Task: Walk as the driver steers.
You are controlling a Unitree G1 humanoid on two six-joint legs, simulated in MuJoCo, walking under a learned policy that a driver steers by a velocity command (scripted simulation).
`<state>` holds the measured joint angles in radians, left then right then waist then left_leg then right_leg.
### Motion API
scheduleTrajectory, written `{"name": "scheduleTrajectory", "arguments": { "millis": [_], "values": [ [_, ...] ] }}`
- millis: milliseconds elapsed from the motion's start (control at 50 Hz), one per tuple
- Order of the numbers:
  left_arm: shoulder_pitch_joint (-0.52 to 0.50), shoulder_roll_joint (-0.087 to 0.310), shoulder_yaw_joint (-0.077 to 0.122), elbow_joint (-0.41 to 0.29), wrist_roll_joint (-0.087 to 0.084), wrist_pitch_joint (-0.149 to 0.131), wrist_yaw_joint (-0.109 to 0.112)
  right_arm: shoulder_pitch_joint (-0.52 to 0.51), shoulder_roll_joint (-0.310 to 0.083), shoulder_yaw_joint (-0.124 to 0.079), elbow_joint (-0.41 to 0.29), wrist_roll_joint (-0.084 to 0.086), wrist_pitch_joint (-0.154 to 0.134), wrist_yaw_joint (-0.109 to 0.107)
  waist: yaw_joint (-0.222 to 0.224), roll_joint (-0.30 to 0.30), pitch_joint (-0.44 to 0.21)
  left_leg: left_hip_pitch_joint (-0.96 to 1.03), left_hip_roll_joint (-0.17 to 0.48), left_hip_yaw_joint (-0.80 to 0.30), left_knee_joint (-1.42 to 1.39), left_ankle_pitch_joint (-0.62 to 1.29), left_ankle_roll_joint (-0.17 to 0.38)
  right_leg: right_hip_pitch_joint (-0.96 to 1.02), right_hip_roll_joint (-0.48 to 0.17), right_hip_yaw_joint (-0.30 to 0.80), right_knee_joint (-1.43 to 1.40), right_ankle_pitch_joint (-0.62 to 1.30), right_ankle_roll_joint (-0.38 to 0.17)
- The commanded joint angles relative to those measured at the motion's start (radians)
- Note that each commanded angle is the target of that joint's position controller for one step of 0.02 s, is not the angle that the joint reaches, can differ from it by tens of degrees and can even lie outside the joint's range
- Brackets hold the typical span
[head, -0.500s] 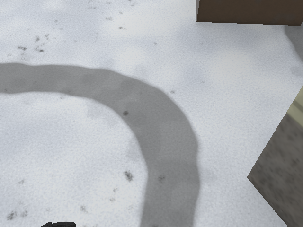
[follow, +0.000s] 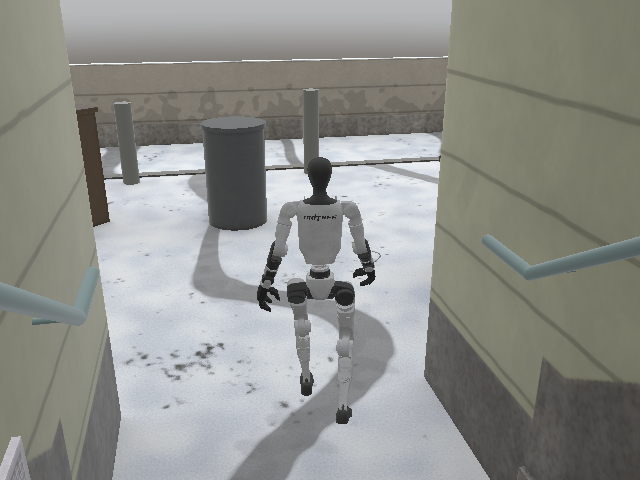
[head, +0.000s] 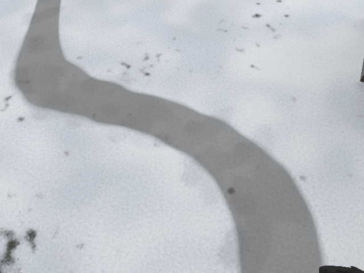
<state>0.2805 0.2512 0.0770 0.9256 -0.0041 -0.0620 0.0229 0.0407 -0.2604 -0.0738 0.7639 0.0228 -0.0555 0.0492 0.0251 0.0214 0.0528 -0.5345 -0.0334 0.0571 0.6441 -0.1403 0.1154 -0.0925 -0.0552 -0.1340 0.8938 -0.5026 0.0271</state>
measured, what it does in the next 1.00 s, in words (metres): walks ahead, turning left: right foot, then left foot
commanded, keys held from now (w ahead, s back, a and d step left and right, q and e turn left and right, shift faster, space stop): w+q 0.30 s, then q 0.36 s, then no key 0.16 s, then e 0.18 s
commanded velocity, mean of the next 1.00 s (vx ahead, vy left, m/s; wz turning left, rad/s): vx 0.26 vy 0.00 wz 0.45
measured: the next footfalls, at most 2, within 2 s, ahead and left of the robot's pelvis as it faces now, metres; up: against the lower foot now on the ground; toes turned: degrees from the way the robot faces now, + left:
right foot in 0.42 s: +0.44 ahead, -0.09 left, +0.00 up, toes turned +20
left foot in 0.86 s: +0.34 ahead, +0.15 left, +0.00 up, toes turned +30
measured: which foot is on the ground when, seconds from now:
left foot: down 0.00-0.42, up 0.44-0.84, down 0.86-1.00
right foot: up 0.00-0.40, down 0.42-0.86, up 0.88-1.00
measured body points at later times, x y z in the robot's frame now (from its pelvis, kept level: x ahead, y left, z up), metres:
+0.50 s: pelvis +0.27 -0.02 +0.01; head +0.30 -0.01 +0.46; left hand +0.42 +0.28 -0.06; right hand +0.42 -0.28 -0.10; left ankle +0.12 +0.07 -0.66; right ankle +0.40 -0.10 -0.71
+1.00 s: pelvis +0.33 +0.03 +0.03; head +0.34 +0.06 +0.47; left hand +0.28 +0.32 -0.11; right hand +0.61 -0.08 -0.06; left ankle +0.31 +0.13 -0.71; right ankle +0.40 -0.10 -0.68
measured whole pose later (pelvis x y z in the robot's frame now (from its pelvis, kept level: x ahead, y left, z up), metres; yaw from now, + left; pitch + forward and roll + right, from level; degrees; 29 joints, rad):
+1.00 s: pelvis +0.33 +0.03 +0.03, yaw +28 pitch +0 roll -1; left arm 0.18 0.28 0.03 0.87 0.00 -0.01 -0.01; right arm 0.11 -0.20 -0.02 0.65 -0.03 0.02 -0.02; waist 0.05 -0.03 0.04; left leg -0.27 -0.01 0.04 0.48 -0.22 0.04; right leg -0.36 -0.05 -0.01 0.76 -0.48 0.06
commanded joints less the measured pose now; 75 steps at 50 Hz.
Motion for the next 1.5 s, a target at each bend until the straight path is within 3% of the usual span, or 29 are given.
{"name": "scheduleTrajectory", "arguments": {
  "millis": [20, 60, 120, 200, 300, 400, 420, 440, 460, 480, 500, 520, 580, 680, 840, 860, 880, 900, 920, 1000, 1100, 1200, 1300, 1320, 1340, 1360, 1380, 1440, 1500],
  "values": [
    [-0.101, 0.126, 0.009, -0.160, -0.041, -0.095, -0.029, 0.340, -0.204, -0.058, 0.004, -0.016, -0.008, -0.021, -0.156, 0.106, -0.336, 0.919, 0.336, -0.741, -0.330, -0.047, 0.270, -0.758, 0.050, 0.242, 0.543, 0.006, -0.036],
    [-0.134, 0.124, 0.011, -0.156, -0.010, -0.101, -0.015, 0.192, -0.136, -0.041, -0.031, -0.005, -0.018, -0.024, -0.070, -0.030, -0.177, 0.602, 0.256, -0.514, -0.341, 0.131, 0.208, -0.667, -0.030, 0.225, 0.365, 0.135, -0.043],
    [-0.106, 0.118, 0.023, -0.170, 0.010, -0.058, -0.006, 0.147, -0.121, -0.031, -0.060, -0.012, -0.024, -0.033, -0.001, -0.010, -0.133, 0.386, 0.209, -0.429, -0.401, 0.232, 0.200, -0.533, -0.058, 0.217, 0.220, 0.177, -0.011],
    [-0.232, 0.074, 0.006, -0.216, 0.021, -0.041, -0.003, 0.195, -0.168, -0.045, -0.061, -0.003, -0.022, -0.057, -0.032, 0.020, -0.086, 0.267, 0.140, -0.324, -0.414, 0.228, 0.157, -0.505, -0.019, 0.184, -0.069, 0.401, 0.029],
    [-0.374, 0.075, -0.004, -0.264, -0.003, -0.050, -0.027, 0.273, -0.165, -0.048, -0.049, 0.007, -0.005, -0.061, -0.098, 0.067, -0.066, 0.272, 0.129, -0.363, -0.378, 0.055, 0.107, -0.409, 0.048, 0.193, -0.338, 0.589, 0.023],
    [-0.290, 0.132, 0.020, -0.264, 0.013, -0.079, -0.037, 0.258, -0.147, -0.047, -0.078, 0.002, 0.026, -0.082, -0.033, 0.116, -0.120, 0.395, 0.096, -0.454, -0.106, 0.267, 0.032, -0.270, 0.095, 0.187, -0.498, 0.539, -0.035],
    [-0.208, 0.162, 0.030, -0.253, 0.027, -0.083, -0.031, 0.229, -0.115, -0.037, -0.105, -0.002, 0.024, -0.082, 0.010, 0.100, -0.187, 0.336, 0.045, -0.419, 0.029, 0.270, -0.012, -0.102, 0.024, 0.220, -0.498, 0.664, -0.074],
    [-0.072, 0.233, 0.042, -0.234, 0.040, -0.080, -0.025, 0.229, -0.060, -0.018, -0.138, -0.017, 0.025, -0.089, 0.063, -0.052, -0.320, 0.188, -0.027, -0.329, 0.317, -0.036, -0.064, 0.177, -0.181, 0.396, -0.442, 0.973, -0.146],
    [-0.022, 0.249, 0.039, -0.214, 0.046, -0.062, -0.028, 0.457, -0.056, -0.010, -0.144, 0.005, 0.027, -0.082, -0.028, -0.339, -0.497, -0.072, -0.124, -0.280, 0.554, -0.625, -0.112, 0.469, -0.447, 0.747, -0.414, 1.061, -0.357],
    [-0.064, 0.181, 0.033, -0.235, 0.026, -0.046, -0.025, 0.456, -0.180, -0.034, -0.106, 0.006, 0.038, -0.080, -0.007, -0.228, -0.470, -0.147, -0.020, -0.278, 0.684, -0.531, -0.141, 0.395, -0.443, 0.769, -0.452, 0.800, -0.352],
    [-0.107, 0.122, 0.015, -0.257, 0.028, -0.029, -0.015, 0.324, -0.215, -0.047, -0.121, 0.005, 0.054, -0.087, 0.028, -0.176, -0.323, -0.198, 0.016, -0.229, 0.710, -0.438, -0.159, 0.259, -0.365, 0.612, -0.482, 0.681, -0.288],
    [-0.155, 0.104, 0.003, -0.256, 0.034, -0.012, -0.009, 0.266, -0.209, -0.049, -0.125, 0.004, 0.073, -0.097, 0.015, -0.109, -0.229, -0.183, 0.046, -0.190, 0.690, -0.373, -0.167, 0.110, -0.299, 0.497, -0.518, 0.617, -0.252],
    [-0.213, 0.105, 0.001, -0.231, 0.042, 0.014, 0.003, 0.274, -0.137, -0.042, -0.135, 0.016, 0.100, -0.104, -0.040, -0.160, -0.103, -0.064, 0.080, -0.121, 0.600, -0.288, -0.167, -0.159, -0.186, 0.294, -0.617, 0.560, -0.225],
    [-0.204, 0.153, 0.021, -0.203, 0.019, 0.017, 0.014, 0.192, -0.078, -0.013, -0.183, -0.010, 0.090, -0.090, -0.026, -0.114, -0.173, 0.007, 0.110, -0.097, 0.320, -0.167, -0.180, -0.095, -0.238, 0.202, -0.632, 0.704, -0.281],
    [-0.161, 0.155, 0.004, -0.145, -0.024, 0.030, -0.015, 0.177, -0.089, -0.006, -0.169, -0.017, 0.088, -0.054, -0.044, -0.126, -0.139, 0.352, 0.041, -0.032, -0.203, -0.007, -0.090, -0.132, -0.189, 0.146, -0.513, 0.494, -0.182],
    [-0.117, 0.098, -0.019, -0.125, -0.011, 0.022, -0.027, 0.194, -0.111, -0.007, -0.167, -0.028, 0.087, -0.062, -0.043, -0.064, -0.158, 0.488, 0.102, -0.111, -0.276, 0.143, -0.065, -0.198, -0.140, 0.112, -0.454, 0.419, -0.109],
    [-0.059, 0.027, -0.047, -0.138, 0.037, 0.008, -0.049, 0.183, -0.189, -0.014, -0.183, -0.048, 0.093, -0.078, 0.027, 0.167, -0.213, 0.627, 0.318, -0.332, -0.234, 0.517, 0.007, -0.328, -0.037, 0.033, -0.296, 0.112, -0.016],
    [-0.074, 0.049, -0.048, -0.141, 0.025, 0.013, -0.048, 0.147, -0.123, 0.005, -0.180, -0.057, 0.091, -0.074, 0.000, 0.219, -0.244, 0.528, 0.371, -0.372, -0.290, 0.342, 0.121, -0.331, -0.018, 0.094, -0.265, -0.032, 0.018],
    [-0.121, 0.119, -0.034, -0.137, 0.006, 0.022, -0.041, 0.102, -0.102, 0.008, -0.186, -0.063, 0.078, -0.067, -0.015, 0.154, -0.182, 0.471, 0.328, -0.340, -0.318, 0.260, 0.126, -0.321, -0.026, 0.127, -0.219, -0.022, 0.024],
    [-0.082, 0.171, -0.004, -0.103, -0.005, 0.063, -0.014, 0.066, -0.153, -0.014, -0.162, -0.044, 0.053, -0.082, -0.005, 0.115, -0.121, 0.423, 0.328, -0.245, -0.312, 0.407, 0.127, -0.378, -0.007, 0.169, 0.058, -0.020, 0.049],
    [-0.082, 0.120, 0.004, -0.119, -0.019, 0.091, 0.013, 0.043, -0.105, -0.008, -0.129, -0.032, 0.064, -0.108, -0.002, 0.091, -0.092, 0.439, 0.327, -0.146, -0.330, 0.310, 0.122, -0.466, -0.003, 0.168, 0.183, 0.023, 0.075],
    [-0.116, 0.108, -0.005, -0.166, -0.012, 0.089, -0.014, 0.014, -0.142, -0.027, -0.101, -0.033, 0.078, -0.105, -0.020, 0.112, -0.124, 0.448, 0.349, -0.095, -0.318, 0.260, 0.125, -0.341, -0.019, 0.110, -0.030, 0.066, 0.053],
    [-0.018, 0.133, 0.015, -0.156, -0.009, 0.085, -0.036, -0.011, -0.159, -0.039, -0.058, 0.009, 0.088, -0.099, 0.043, 0.092, -0.114, 0.389, 0.319, -0.015, -0.173, 0.172, 0.017, -0.148, 0.034, 0.039, -0.380, 0.279, -0.048],
    [-0.001, 0.190, 0.034, -0.150, -0.003, 0.080, -0.031, 0.050, -0.127, -0.038, -0.034, -0.003, 0.091, -0.099, 0.020, -0.053, -0.095, 0.292, 0.242, 0.074, -0.003, 0.034, -0.068, -0.066, -0.007, 0.155, -0.475, 0.531, -0.093],
    [0.006, 0.312, 0.061, -0.177, -0.003, 0.074, -0.014, 0.037, -0.081, -0.024, -0.070, -0.053, 0.092, -0.098, -0.005, -0.367, -0.074, 0.002, 0.089, 0.143, 0.288, -0.407, -0.180, 0.051, -0.255, 0.513, -0.500, 0.935, -0.231],
    [0.034, 0.303, 0.053, -0.199, 0.041, 0.051, -0.028, -0.091, -0.109, -0.028, -0.109, -0.045, 0.091, -0.106, 0.076, -0.310, -0.145, -0.087, 0.007, -0.034, 0.475, -0.585, -0.183, 0.022, -0.355, 0.671, -0.564, 0.937, -0.393],
    [0.001, 0.284, 0.047, -0.206, 0.048, 0.029, -0.037, -0.096, -0.135, -0.038, -0.102, -0.024, 0.092, -0.107, 0.058, -0.186, -0.135, -0.121, 0.036, -0.102, 0.537, -0.524, -0.169, 0.025, -0.319, 0.611, -0.580, 0.825, -0.378],
    [-0.122, 0.218, 0.030, -0.220, -0.026, 0.035, -0.008, -0.030, -0.157, -0.055, -0.055, -0.021, 0.082, -0.121, -0.019, -0.123, -0.098, -0.120, 0.074, -0.143, 0.482, -0.293, -0.163, 0.005, -0.190, 0.465, -0.571, 0.665, -0.245],
    [-0.101, 0.200, 0.027, -0.239, -0.005, 0.053, 0.007, 0.008, -0.129, -0.050, -0.043, -0.022, 0.066, -0.108, -0.026, -0.119, -0.149, -0.089, 0.041, -0.134, 0.471, -0.214, -0.181, 0.021, -0.154, 0.435, -0.556, 0.704, -0.249]
  ]
}}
